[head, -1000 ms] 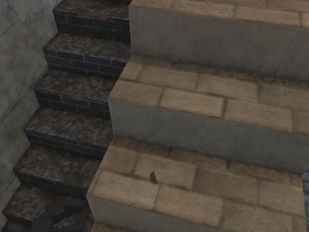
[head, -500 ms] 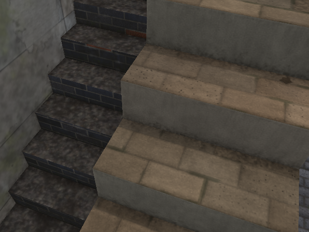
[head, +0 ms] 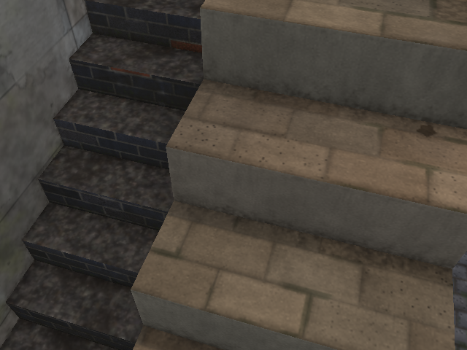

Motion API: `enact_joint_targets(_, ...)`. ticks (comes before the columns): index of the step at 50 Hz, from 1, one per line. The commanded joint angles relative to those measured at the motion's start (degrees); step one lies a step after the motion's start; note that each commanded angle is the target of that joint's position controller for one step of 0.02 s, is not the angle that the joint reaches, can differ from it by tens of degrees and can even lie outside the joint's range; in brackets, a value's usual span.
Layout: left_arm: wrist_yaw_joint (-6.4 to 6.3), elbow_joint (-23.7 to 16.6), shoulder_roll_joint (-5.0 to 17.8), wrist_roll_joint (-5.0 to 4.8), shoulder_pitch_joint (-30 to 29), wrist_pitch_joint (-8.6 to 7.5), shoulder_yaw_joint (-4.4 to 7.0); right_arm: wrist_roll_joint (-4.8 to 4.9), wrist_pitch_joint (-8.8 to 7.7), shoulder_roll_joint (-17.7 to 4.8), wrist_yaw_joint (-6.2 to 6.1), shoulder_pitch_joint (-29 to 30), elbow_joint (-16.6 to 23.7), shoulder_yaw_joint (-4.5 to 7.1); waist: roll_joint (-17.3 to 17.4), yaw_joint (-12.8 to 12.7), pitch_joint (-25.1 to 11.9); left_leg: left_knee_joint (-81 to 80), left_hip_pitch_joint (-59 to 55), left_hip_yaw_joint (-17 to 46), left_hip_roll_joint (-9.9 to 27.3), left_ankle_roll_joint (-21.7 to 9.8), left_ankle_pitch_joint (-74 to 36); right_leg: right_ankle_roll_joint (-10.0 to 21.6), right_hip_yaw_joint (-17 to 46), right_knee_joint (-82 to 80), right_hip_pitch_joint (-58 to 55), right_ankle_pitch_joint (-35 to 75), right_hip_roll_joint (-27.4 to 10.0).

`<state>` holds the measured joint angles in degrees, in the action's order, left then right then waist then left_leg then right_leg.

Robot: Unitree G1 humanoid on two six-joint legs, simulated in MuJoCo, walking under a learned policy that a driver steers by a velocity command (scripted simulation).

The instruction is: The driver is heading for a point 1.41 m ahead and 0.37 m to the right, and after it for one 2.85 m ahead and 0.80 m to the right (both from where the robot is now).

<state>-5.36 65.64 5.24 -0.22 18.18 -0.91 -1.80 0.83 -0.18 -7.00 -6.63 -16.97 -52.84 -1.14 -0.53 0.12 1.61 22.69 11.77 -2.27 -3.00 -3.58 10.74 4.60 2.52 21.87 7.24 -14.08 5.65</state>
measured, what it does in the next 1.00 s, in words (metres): shifts its weight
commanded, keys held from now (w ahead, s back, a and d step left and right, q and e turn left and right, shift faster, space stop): no key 0.52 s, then w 0.48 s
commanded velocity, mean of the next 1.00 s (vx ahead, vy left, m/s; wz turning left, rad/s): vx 0.14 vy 0.00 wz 0.00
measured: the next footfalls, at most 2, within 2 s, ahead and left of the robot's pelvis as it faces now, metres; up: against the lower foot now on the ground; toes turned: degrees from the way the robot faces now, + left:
right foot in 1.40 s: +0.24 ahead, -0.28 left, +0.20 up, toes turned +7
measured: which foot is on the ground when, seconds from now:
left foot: down 0.00-1.00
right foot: down 0.00-1.00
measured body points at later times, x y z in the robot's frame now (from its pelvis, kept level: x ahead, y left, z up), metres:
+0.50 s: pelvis +0.00 -0.02 +0.00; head +0.02 -0.02 +0.45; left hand -0.03 +0.17 -0.16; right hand -0.03 -0.21 -0.16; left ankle +0.02 +0.08 -0.74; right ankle -0.03 -0.07 -0.74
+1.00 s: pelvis +0.06 -0.03 +0.00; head +0.09 -0.03 +0.45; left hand +0.06 +0.18 -0.16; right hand +0.04 -0.23 -0.16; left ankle +0.01 +0.08 -0.74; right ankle -0.03 -0.08 -0.74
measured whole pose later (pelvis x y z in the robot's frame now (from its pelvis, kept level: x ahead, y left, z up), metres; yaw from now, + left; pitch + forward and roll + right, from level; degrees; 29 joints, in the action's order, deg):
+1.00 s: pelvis +0.06 -0.03 +0.00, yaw +0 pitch +1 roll +1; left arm -3.0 66.8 7.5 -1.8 16.4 -5.6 -2.1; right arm 1.9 -1.0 -6.1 -4.4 -20.9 -58.3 -2.1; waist -0.3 2.2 1.6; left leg 24.6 7.9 -1.3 -1.4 -1.5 17.4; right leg 5.9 3.1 23.1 3.4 -18.4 7.5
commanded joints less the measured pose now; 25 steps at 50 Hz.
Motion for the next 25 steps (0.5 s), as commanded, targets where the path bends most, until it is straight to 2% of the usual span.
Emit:
enact_joint_targets(1,-0.43,-0.22,1.44,-0.12,4.94,-0.44,-0.21,-0.11,0.05,-1.62,0.11,-4.01,0.33,-0.05,0.41,0.11,-0.64,-2.31,-6.95,8.03,8.82,-0.69,-13.45,0.6,5.16,-3.84,4.45,13.53,-7.49)
enact_joint_targets(4,-0.4,-0.01,1.31,0.12,5.24,-0.8,-0.3,-0.62,0.25,-1.17,0.06,-4.65,-0.88,-0.06,0.1,0.19,0.36,-3.12,-5.77,7.6,8.73,-0.77,-12.58,0.58,5.69,-4.96,2.61,15.32,-8.07)
enact_joint_targets(5,-0.35,-0.2,1.43,-0.03,4.56,-0.48,-0.32,-0.8,0.46,-1.56,-0.01,-5.11,-1.1,0.06,-0.44,0.52,1.17,-3.32,-5.31,7.5,8.68,-0.86,-12.53,0.61,5.6,-4.65,2.23,16.62,-7.88)
enact_joint_targets(6,-0.39,-0.28,1.51,-0.03,4.75,-0.36,-0.29,-0.77,0.54,-1.61,-0.06,-5.3,-1.42,0.07,-0.14,0.38,1.01,-3.41,-5.12,7.37,8.67,-0.92,-12.07,0.59,5.57,-4.77,1.69,16.86,-7.97)
enact_joint_targets(7,-0.79,0.74,1.06,-0.11,5.72,-0.38,-0.43,-0.62,0.41,-0.49,-0.07,-5.74,-1.78,-0.31,-0.24,0.35,-0.04,-4.52,-5.47,7.42,8.66,-0.77,-11.77,0.68,5.81,-5.47,0.55,16.21,-8.28)
enact_joint_targets(11,-1.12,1.16,1.84,-0.02,5.43,-0.49,-0.33,-0.52,0.41,-0.81,-0.07,-5.75,-2.79,-0.25,0.9,0.42,2.05,-5.53,-4.32,7.14,8.63,-0.62,-8.82,0.67,6.3,-6.77,0.45,14.15,-8.57)
enact_joint_targets(15,-0.07,1.71,1.95,0.0,5.01,-0.68,-0.14,-0.57,0.9,-1.09,-0.54,-7.41,-3.75,-0.35,0.88,0.51,3.13,-5.46,-4.16,7.37,8.54,-1.1,-7.02,0.33,6.92,-8.02,1.29,11.29,-8.54)
enact_joint_targets(19,0.13,2.25,1.65,-0.05,5.09,-0.9,-0.23,-0.4,0.98,-1.01,-0.61,-8.25,-4.54,-0.37,0.55,0.54,3.67,-5.59,-3.2,7.39,8.59,-1.2,-4.94,0.11,7.19,-8.71,1.08,10.34,-8.69)
enact_joint_targets(20,0.62,2.58,1.68,-0.58,5.11,-1.13,-0.27,-0.49,1.08,-0.07,-0.66,-9.22,-4.96,-0.82,-0.11,0.6,4.15,-6.31,-3.22,7.91,8.51,-1.43,-3.52,-0.12,6.93,-8.77,1.61,8.98,-8.63)
enact_joint_targets(21,0.74,2.36,1.71,-0.34,4.98,-1.18,-0.15,-0.67,0.89,0.17,-0.68,-8.89,-5.06,-0.88,1.27,0.14,4.56,-6.14,-3.03,7.78,8.43,-1.51,-3.39,-0.34,7.12,-9.26,1.99,8.18,-8.95)
enact_joint_targets(25,0.83,3.03,1.7,-0.41,5.35,-1.48,-0.2,-0.36,0.88,-0.02,-0.65,-9.62,-5.59,-0.76,0.18,0.37,4.22,-5.94,-3.12,7.77,8.5,-1.51,-3.37,-0.68,7.48,-9.86,1.59,8.71,-9.03)
Keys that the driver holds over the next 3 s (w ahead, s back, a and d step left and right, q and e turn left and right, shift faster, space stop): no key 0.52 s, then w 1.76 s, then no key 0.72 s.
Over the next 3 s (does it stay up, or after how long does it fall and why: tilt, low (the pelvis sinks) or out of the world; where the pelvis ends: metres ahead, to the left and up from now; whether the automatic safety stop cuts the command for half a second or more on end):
stays up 0.05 0.09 0.08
